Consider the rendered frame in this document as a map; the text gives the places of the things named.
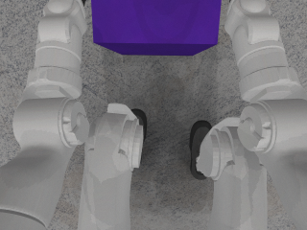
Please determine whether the robot right forearm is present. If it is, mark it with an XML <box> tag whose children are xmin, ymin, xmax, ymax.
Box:
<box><xmin>224</xmin><ymin>0</ymin><xmax>307</xmax><ymax>103</ymax></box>

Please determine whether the robot left forearm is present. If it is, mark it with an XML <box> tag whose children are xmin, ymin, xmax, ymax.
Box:
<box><xmin>12</xmin><ymin>0</ymin><xmax>87</xmax><ymax>141</ymax></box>

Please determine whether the robot left upper arm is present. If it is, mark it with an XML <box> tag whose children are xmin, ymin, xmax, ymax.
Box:
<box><xmin>0</xmin><ymin>97</ymin><xmax>90</xmax><ymax>230</ymax></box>

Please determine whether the left robot shin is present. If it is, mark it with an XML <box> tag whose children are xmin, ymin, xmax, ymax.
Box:
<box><xmin>84</xmin><ymin>103</ymin><xmax>137</xmax><ymax>155</ymax></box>

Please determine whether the robot shin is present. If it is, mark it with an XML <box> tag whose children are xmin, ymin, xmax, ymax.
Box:
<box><xmin>84</xmin><ymin>103</ymin><xmax>137</xmax><ymax>155</ymax></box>
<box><xmin>196</xmin><ymin>116</ymin><xmax>263</xmax><ymax>178</ymax></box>

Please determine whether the robot right upper arm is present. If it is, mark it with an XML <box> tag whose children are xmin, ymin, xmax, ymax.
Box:
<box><xmin>237</xmin><ymin>99</ymin><xmax>307</xmax><ymax>230</ymax></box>

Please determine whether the right robot shin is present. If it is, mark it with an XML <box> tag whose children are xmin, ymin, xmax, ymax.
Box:
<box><xmin>196</xmin><ymin>116</ymin><xmax>263</xmax><ymax>178</ymax></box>

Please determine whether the carton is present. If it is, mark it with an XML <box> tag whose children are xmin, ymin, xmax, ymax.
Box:
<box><xmin>91</xmin><ymin>0</ymin><xmax>222</xmax><ymax>57</ymax></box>

